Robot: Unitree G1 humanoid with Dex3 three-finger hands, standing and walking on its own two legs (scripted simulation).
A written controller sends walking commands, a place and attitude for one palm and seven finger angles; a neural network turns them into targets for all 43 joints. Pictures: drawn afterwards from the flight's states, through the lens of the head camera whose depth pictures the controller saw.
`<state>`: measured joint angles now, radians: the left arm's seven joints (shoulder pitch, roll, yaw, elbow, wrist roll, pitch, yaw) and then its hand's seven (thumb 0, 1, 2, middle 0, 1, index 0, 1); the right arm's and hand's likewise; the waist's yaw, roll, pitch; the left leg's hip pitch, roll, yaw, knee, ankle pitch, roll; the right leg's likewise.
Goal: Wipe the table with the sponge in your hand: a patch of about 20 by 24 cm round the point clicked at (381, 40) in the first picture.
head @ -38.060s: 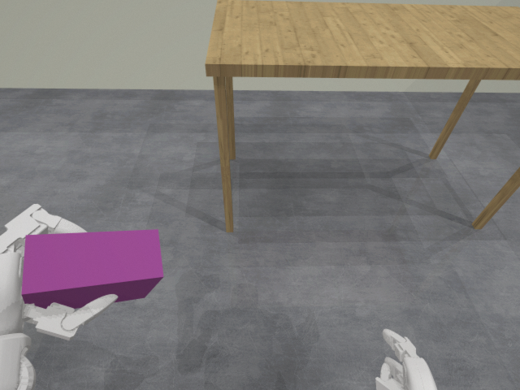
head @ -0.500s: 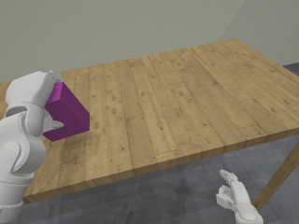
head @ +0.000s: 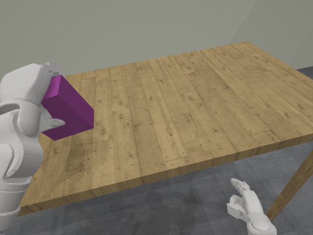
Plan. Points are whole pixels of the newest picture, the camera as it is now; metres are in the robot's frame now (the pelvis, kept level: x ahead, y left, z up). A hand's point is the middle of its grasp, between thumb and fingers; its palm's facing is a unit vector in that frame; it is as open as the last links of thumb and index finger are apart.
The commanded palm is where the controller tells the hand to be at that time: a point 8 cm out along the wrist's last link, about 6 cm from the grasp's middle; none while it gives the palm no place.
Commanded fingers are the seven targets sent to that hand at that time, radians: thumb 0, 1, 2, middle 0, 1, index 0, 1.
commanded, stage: bring the sponge back beside the body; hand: left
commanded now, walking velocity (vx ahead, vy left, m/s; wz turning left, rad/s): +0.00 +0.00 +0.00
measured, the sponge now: (63, 116) +0.28 +0.28 +0.20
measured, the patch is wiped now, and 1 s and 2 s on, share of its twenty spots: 0.95 0.95 0.95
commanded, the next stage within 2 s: step back with the hand held close in 1.58 s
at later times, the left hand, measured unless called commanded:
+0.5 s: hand (50, 111) +0.25 +0.26 +0.25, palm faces +0.33 -0.15 -0.93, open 10.0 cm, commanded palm +0.19 +0.27 +0.32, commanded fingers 0.00 0.10 1.30 -1.20 -1.60 -1.20 -1.60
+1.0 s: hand (41, 123) +0.22 +0.27 +0.24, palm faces +0.33 -0.14 -0.93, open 10.0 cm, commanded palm +0.16 +0.27 +0.31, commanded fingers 0.00 0.10 1.30 -1.20 -1.60 -1.20 -1.60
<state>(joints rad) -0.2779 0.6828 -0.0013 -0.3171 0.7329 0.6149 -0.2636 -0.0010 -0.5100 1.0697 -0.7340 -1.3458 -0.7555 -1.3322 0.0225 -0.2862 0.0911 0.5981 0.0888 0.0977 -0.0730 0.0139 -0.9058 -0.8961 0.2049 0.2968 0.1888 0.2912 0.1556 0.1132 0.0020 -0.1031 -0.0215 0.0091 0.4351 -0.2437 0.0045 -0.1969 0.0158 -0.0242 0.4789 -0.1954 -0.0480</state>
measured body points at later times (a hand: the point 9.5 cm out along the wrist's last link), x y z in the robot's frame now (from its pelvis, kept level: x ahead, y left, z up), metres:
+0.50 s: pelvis +0.00 -0.01 +0.00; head -0.04 -0.06 +0.44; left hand +0.22 +0.26 +0.30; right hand +0.26 -0.18 -0.07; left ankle +0.00 +0.12 -0.74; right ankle +0.05 -0.09 -0.74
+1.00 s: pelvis +0.00 +0.00 +0.00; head -0.04 -0.06 +0.44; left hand +0.20 +0.27 +0.29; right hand +0.26 -0.18 -0.07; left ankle +0.00 +0.12 -0.74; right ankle +0.05 -0.09 -0.74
